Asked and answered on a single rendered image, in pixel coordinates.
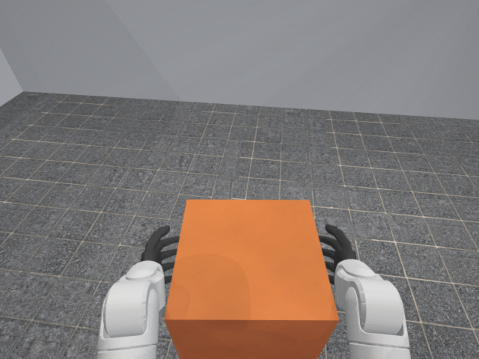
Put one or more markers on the carton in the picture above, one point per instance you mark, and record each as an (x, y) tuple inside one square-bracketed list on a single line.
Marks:
[(250, 282)]

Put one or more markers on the robot left hand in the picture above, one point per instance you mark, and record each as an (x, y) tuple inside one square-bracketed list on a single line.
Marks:
[(155, 245)]

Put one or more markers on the robot right forearm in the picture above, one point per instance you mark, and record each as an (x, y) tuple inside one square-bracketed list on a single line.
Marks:
[(375, 315)]

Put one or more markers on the robot right hand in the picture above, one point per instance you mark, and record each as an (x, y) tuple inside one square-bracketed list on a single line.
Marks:
[(342, 246)]

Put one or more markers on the robot left forearm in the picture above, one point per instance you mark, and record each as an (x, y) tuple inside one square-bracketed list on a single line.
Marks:
[(129, 322)]

